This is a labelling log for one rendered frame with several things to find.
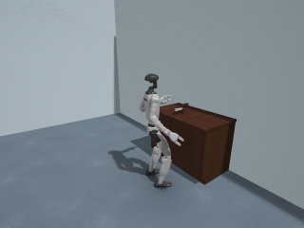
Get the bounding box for robot left upper arm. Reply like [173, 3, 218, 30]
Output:
[139, 90, 147, 112]

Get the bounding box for robot right forearm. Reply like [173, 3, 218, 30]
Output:
[151, 116, 172, 137]

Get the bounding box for right robot hand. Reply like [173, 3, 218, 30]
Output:
[168, 132, 184, 146]

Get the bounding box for left robot hand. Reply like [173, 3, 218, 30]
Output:
[160, 95, 171, 105]

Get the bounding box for robot right upper arm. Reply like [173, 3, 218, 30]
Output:
[149, 94, 160, 122]

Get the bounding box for counter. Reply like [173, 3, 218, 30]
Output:
[151, 103, 237, 185]

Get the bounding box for humanoid robot head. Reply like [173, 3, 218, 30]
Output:
[144, 73, 159, 95]

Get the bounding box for robot left shin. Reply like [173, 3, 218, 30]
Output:
[149, 151, 162, 172]

